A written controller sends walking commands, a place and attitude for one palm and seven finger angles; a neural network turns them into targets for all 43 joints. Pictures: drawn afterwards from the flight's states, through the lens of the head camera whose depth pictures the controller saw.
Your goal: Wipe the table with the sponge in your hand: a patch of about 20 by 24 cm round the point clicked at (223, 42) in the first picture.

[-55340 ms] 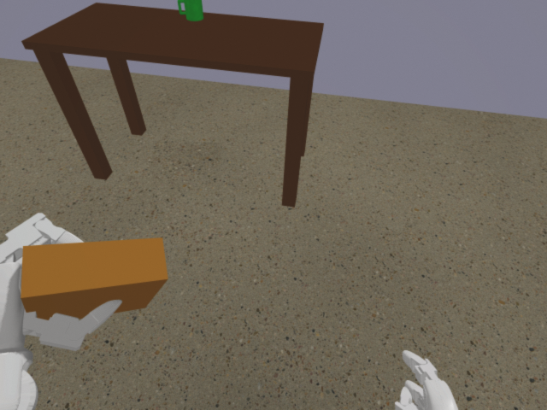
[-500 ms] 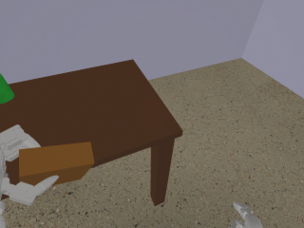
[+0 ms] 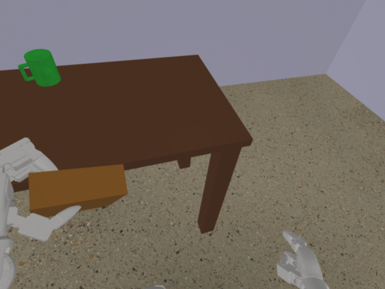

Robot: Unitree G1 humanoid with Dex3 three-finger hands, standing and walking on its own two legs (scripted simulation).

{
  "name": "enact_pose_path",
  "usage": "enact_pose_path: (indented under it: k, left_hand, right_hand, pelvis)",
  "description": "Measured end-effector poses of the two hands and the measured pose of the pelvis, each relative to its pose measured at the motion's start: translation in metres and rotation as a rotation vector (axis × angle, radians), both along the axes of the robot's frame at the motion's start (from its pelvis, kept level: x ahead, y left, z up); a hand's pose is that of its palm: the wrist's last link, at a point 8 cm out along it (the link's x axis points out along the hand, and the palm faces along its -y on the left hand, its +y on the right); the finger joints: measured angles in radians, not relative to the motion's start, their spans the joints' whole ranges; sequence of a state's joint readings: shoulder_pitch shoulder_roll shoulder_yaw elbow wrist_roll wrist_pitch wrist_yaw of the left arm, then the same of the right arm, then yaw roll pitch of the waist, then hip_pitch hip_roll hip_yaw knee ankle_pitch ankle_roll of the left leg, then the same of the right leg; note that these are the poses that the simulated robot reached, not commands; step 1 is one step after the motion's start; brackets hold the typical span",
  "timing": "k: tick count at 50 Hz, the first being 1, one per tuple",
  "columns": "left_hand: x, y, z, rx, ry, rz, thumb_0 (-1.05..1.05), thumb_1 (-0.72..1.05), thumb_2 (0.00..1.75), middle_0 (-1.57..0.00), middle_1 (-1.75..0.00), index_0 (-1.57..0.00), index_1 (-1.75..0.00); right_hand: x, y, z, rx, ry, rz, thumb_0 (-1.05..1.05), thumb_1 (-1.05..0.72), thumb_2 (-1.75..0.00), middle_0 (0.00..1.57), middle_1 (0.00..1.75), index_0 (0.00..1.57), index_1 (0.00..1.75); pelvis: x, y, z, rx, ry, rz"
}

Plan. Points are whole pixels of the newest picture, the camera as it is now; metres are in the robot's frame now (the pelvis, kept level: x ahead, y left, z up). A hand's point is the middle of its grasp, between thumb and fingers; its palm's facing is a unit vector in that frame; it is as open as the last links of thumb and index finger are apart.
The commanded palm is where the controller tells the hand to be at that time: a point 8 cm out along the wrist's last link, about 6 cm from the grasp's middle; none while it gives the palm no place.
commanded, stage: step back with the hand held close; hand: left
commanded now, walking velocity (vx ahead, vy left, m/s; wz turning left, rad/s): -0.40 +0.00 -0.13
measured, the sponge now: (90, 190) +0.24 +0.20 +0.13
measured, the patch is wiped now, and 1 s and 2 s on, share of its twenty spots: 1.00 1.00 1.00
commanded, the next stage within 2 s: stop stepping back and stand still in 0.22 s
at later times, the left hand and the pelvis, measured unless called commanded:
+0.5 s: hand (41, 243) +0.14 +0.21 +0.17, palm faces +0.17 -0.92 -0.35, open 9.0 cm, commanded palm +0.07 +0.26 +0.20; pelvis -0.14 +0.02 +0.01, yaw -11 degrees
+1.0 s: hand out of the picture +0.04 +0.25 +0.16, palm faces +0.30 -0.88 -0.38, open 9.0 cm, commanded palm -0.01 +0.30 +0.20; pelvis -0.20 +0.03 +0.00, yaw -6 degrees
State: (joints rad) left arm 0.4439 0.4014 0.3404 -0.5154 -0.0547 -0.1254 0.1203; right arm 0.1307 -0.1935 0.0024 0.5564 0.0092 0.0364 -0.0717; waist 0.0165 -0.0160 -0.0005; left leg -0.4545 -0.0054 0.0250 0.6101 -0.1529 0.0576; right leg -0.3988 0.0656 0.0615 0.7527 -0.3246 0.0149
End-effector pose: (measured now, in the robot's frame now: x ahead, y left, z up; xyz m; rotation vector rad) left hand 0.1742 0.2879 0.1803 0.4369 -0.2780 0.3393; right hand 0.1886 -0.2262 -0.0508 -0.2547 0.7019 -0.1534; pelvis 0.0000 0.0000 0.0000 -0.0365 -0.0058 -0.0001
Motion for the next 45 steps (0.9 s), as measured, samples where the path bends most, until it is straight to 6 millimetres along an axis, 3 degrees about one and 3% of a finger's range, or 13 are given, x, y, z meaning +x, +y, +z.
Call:
enact_pose_path:
  k: [5,9,12,15,17,21,25,27,30,33,36,39,45]
  left_hand:
    - [-0.025,0.006,0.01,0.011,0.008,0.018,-0.01,-0.47,1.08,-0.84,-1.44,-0.87,-1.48]
    - [-0.047,-0.008,0.015,-0.02,-0.021,-0.017,-0.01,-0.47,1.08,-0.84,-1.44,-0.87,-1.48]
    - [-0.059,-0.026,0.01,-0.004,-0.041,-0.077,-0.01,-0.47,1.08,-0.84,-1.44,-0.87,-1.48]
    - [-0.067,-0.04,0.01,-0.027,-0.034,-0.151,-0.01,-0.47,1.08,-0.84,-1.44,-0.87,-1.48]
    - [-0.07,-0.043,0.016,-0.02,-0.044,-0.196,-0.01,-0.47,1.08,-0.84,-1.44,-0.88,-1.48]
    - [-0.069,-0.035,0.021,0.007,-0.057,-0.244,-0.01,-0.47,1.08,-0.85,-1.44,-0.88,-1.48]
    - [-0.065,-0.027,0.004,-0.024,0.037,-0.213,-0.01,-0.47,1.08,-0.84,-1.44,-0.88,-1.48]
    - [-0.075,-0.028,-0.003,-0.034,0.094,-0.201,-0.01,-0.47,1.08,-0.84,-1.44,-0.87,-1.48]
    - [-0.106,-0.036,-0.005,0.008,0.137,-0.217,-0.02,-0.46,1.08,-0.84,-1.44,-0.87,-1.48]
    - [-0.141,-0.04,0.003,0.038,0.115,-0.243,-0.02,-0.46,1.08,-0.84,-1.44,-0.87,-1.48]
    - [-0.161,-0.034,0.019,0.035,0.017,-0.228,-0.02,-0.47,1.08,-0.84,-1.44,-0.88,-1.48]
    - [-0.165,-0.017,0.025,0.003,-0.064,-0.158,-0.02,-0.47,1.08,-0.85,-1.44,-0.88,-1.48]
    - [-0.157,0.006,0.004,-0.056,-0.03,-0.075,-0.02,-0.47,1.08,-0.84,-1.44,-0.88,-1.48]
  right_hand:
    - [-0.031,0.01,0.006,0.035,-0.029,-0.002,0.01,-0.9,-0.9,0.2,0.3,0.21,0.3]
    - [-0.061,0.013,0.001,0.062,-0.026,-0.005,0.01,-0.9,-0.9,0.2,0.3,0.21,0.3]
    - [-0.086,0.01,-0.013,0.083,-0.033,-0.011,0.01,-0.9,-0.9,0.2,0.3,0.21,0.3]
    - [-0.125,0.005,-0.024,0.089,0.038,-0.072,0.01,-0.9,-0.9,0.2,0.3,0.21,0.3]
    - [-0.152,0.001,-0.021,0.088,0.084,-0.129,0.01,-0.9,-0.9,0.2,0.3,0.21,0.3]
    - [-0.195,-0.013,-0.012,0.049,0.049,-0.233,0.02,-0.9,-0.9,0.2,0.3,0.21,0.3]
    - [-0.237,-0.024,-0.005,0.037,0.022,-0.289,0.02,-0.9,-0.9,0.2,0.3,0.2,0.3]
    - [-0.257,-0.027,-0.003,0.031,0.02,-0.303,0.02,-0.9,-0.9,0.2,0.3,0.2,0.3]
    - [-0.281,-0.031,-0.007,0.029,0.035,-0.31,0.02,-0.9,-0.9,0.2,0.3,0.2,0.3]
    - [-0.298,-0.033,-0.017,0.016,0.1,-0.284,0.02,-0.9,-0.9,0.2,0.3,0.2,0.3]
    - [-0.31,-0.03,-0.019,0.001,0.16,-0.257,0.02,-0.91,-0.9,0.2,0.3,0.2,0.3]
    - [-0.311,-0.025,-0.016,-0.014,0.143,-0.246,0.02,-0.91,-0.9,0.2,0.3,0.2,0.3]
    - [-0.293,-0.009,-0.022,-0.017,0.013,-0.236,0.02,-0.9,-0.9,0.2,0.3,0.2,0.3]
  pelvis:
    - [-0.028,0.005,0.007,-0.031,0.028,-0.027]
    - [-0.053,0.002,0.008,-0.021,0.068,-0.071]
    - [-0.079,-0.002,-0.003,0.016,0.082,-0.112]
    - [-0.095,0.002,0.002,-0.005,0.051,-0.127]
    - [-0.099,0.003,0.008,0.026,0.038,-0.143]
    - [-0.112,0.011,0.006,0.006,0.033,-0.2]
    - [-0.139,0.016,0.01,0.032,0.007,-0.193]
    - [-0.149,0.016,0.013,0.037,-0.002,-0.194]
    - [-0.16,0.013,0.012,0.053,-0.002,-0.183]
    - [-0.173,0.015,0.01,0.049,-0.009,-0.183]
    - [-0.181,0.015,0.014,0.056,-0.009,-0.174]
    - [-0.186,0.017,0.015,0.065,-0.001,-0.162]
    - [-0.199,0.037,0.001,0.04,-0.018,-0.131]
